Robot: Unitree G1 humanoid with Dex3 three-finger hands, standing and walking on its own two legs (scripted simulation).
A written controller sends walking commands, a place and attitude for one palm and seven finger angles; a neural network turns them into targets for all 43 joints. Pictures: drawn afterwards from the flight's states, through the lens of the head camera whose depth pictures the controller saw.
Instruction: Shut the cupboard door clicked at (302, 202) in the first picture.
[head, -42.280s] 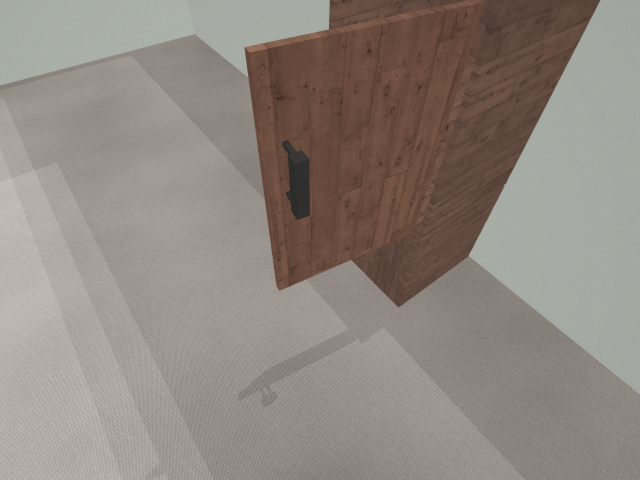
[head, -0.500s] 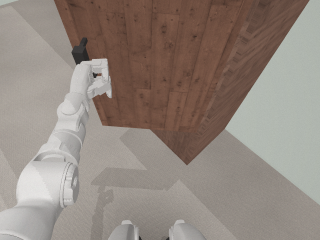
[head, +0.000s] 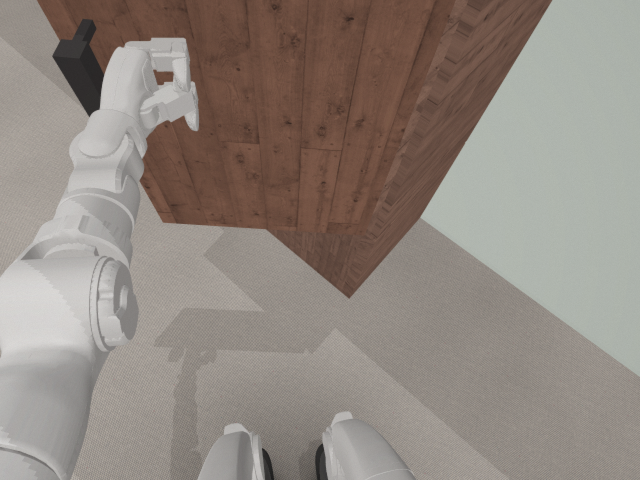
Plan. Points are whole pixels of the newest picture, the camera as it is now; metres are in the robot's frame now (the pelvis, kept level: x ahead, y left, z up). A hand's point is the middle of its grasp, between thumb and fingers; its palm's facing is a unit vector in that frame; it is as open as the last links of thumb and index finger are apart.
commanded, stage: push the door shut along its arc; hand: left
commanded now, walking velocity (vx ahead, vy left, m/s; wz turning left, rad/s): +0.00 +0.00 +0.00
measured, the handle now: (103, 86) +0.58 +0.18 +0.11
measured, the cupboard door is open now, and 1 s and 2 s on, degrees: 39 27 27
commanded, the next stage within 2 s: pull the fist back off the door in 0.46 s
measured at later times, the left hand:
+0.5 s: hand (202, 75) +0.57 +0.06 +0.12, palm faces -0.35 -0.94 -0.01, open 3.3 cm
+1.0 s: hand (234, 75) +0.58 +0.03 +0.11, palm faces +0.10 -0.99 -0.01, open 3.2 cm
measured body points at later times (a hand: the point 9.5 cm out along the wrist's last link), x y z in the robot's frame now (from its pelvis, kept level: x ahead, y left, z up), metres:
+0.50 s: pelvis +0.00 -0.01 -0.02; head +0.16 +0.02 +0.40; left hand +0.59 +0.12 +0.12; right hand -0.03 -0.28 -0.11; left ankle +0.03 +0.09 -0.66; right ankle +0.01 -0.09 -0.66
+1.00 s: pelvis +0.02 -0.01 +0.01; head +0.15 -0.01 +0.44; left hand +0.57 +0.08 +0.12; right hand -0.05 -0.23 -0.11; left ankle +0.03 +0.09 -0.66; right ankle +0.01 -0.09 -0.66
